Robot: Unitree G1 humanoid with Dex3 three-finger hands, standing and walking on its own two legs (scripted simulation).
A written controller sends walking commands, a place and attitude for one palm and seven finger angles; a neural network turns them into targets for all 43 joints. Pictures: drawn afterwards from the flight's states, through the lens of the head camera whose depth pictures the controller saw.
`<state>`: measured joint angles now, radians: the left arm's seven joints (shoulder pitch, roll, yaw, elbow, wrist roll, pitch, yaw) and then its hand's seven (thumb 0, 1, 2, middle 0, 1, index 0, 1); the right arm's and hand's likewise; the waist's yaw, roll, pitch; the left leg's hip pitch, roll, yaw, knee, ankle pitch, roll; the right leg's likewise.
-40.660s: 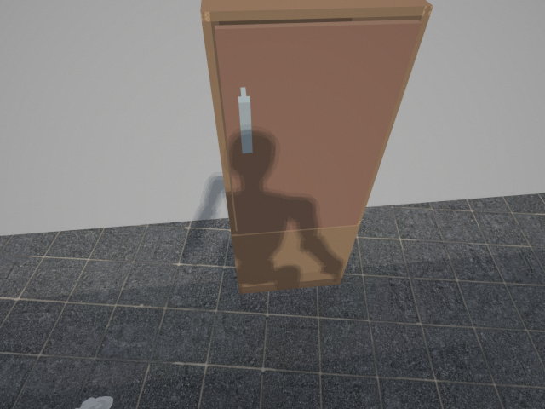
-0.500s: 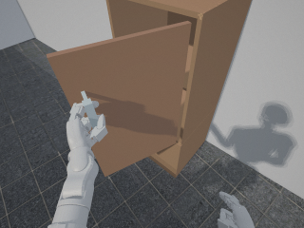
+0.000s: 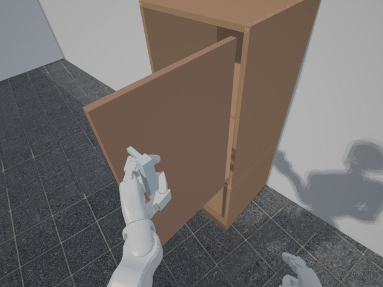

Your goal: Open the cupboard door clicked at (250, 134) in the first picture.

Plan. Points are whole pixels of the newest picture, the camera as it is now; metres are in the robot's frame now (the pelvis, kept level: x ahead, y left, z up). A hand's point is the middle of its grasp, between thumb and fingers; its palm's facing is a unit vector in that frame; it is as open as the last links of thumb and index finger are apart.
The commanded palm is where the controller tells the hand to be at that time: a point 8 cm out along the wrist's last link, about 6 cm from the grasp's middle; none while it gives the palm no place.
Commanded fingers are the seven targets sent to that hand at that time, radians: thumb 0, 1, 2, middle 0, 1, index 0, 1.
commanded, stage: open thumb and fingers to let go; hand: left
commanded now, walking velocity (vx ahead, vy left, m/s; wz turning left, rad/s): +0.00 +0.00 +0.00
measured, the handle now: (143, 173) +0.32 +0.11 +0.10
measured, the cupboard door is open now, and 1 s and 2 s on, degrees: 89 89 90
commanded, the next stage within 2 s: slide the hand sideways off the handle in 0.78 s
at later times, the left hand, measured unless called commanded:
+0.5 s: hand (156, 184) +0.30 +0.08 +0.10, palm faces +0.30 -0.95 -0.01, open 12.8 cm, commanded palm +0.25 +0.12 +0.10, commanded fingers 0.00 -0.50 0.30 -0.25 -0.90 -0.25 -0.90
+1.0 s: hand (157, 197) +0.27 +0.08 +0.09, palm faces +0.04 -1.00 -0.08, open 15.5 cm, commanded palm +0.24 +0.12 +0.10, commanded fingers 0.00 -0.50 0.30 -0.15 -0.30 -0.15 -0.30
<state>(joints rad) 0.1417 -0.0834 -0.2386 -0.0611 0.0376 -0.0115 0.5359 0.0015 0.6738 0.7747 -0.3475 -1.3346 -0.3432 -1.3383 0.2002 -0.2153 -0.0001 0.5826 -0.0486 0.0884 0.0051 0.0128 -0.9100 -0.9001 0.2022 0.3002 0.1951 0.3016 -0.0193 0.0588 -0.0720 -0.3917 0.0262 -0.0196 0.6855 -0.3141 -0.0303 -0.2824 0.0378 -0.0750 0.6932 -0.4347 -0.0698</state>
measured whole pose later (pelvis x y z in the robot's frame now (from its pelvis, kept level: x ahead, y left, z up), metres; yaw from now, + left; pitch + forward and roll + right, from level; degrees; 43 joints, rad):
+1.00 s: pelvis -0.02 +0.03 +0.00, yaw +0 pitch +1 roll +0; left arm 0.03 0.01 -0.27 0.02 0.03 -0.03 0.28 -0.01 -0.50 0.30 -0.30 -0.50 -0.25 -0.52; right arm 0.17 -0.19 0.03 0.56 -0.03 0.10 0.01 0.01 -0.91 -0.90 0.20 0.30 0.20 0.30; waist 0.02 0.04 -0.05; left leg -0.44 0.00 -0.01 0.73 -0.31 0.00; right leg -0.32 0.01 -0.07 0.74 -0.43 -0.04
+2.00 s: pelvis +0.00 +0.02 -0.01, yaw +0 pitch +4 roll +0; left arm 0.58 0.17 0.00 -0.34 -0.22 -0.19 -0.16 -0.01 -0.50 0.30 -0.16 -0.31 -0.15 -0.31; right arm 0.26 -0.23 0.03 0.46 0.02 -0.07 -0.02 0.01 -0.91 -0.90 0.20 0.30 0.20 0.30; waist 0.02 0.05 -0.10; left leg -0.50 0.02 -0.01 0.80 -0.37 -0.01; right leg -0.39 0.02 -0.06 0.79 -0.48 -0.04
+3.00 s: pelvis +0.00 +0.05 +0.02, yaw -1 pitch -2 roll -1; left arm 0.57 0.31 0.15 -0.46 -0.07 -0.04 0.10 0.00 -0.06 0.49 -0.17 -0.30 -0.17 -0.30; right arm 0.21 -0.22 0.06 0.57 0.00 -0.12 -0.10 0.01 -0.91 -0.90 0.21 0.30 0.20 0.30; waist 0.06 0.05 -0.01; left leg -0.27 0.00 0.02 0.56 -0.27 0.03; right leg -0.14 0.01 -0.03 0.49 -0.33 0.00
